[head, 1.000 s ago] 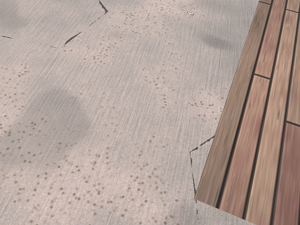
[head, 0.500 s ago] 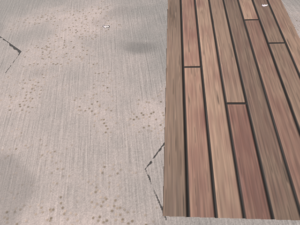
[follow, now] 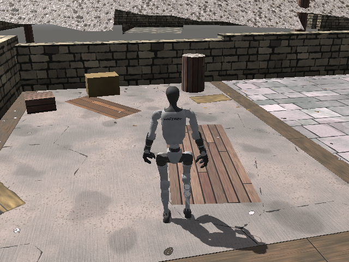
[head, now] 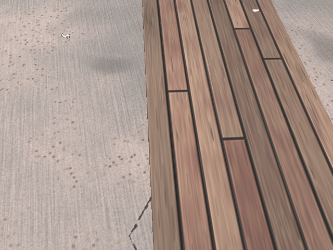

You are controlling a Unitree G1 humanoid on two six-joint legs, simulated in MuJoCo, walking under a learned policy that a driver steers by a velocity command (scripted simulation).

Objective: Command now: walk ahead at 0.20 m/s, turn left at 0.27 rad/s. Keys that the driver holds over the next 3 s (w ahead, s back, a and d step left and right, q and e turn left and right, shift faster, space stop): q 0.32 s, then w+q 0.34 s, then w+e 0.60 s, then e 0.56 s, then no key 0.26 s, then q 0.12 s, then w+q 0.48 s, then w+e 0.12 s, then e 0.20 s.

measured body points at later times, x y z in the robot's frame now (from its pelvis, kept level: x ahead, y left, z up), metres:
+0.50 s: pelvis +0.10 -0.03 +0.00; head +0.13 -0.03 +0.45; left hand +0.12 +0.27 -0.10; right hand +0.29 -0.26 -0.12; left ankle +0.05 +0.09 -0.68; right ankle +0.15 -0.11 -0.74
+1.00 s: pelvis +0.23 +0.10 +0.00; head +0.24 +0.12 +0.45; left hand +0.22 +0.37 -0.14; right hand +0.35 -0.14 -0.13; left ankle +0.10 +0.11 -0.74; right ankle +0.39 +0.01 -0.67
